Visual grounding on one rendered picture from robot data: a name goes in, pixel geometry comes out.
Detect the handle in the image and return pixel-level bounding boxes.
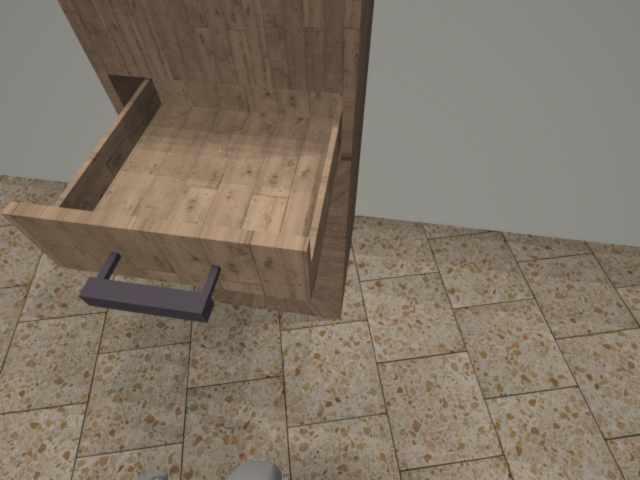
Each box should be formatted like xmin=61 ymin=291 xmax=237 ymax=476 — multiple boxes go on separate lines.
xmin=79 ymin=252 xmax=221 ymax=323

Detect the cabinet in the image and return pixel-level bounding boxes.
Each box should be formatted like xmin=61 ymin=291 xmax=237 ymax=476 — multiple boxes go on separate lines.
xmin=57 ymin=0 xmax=374 ymax=320

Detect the drawer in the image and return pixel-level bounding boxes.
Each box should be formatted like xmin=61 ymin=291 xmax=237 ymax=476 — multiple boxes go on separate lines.
xmin=1 ymin=78 xmax=343 ymax=302

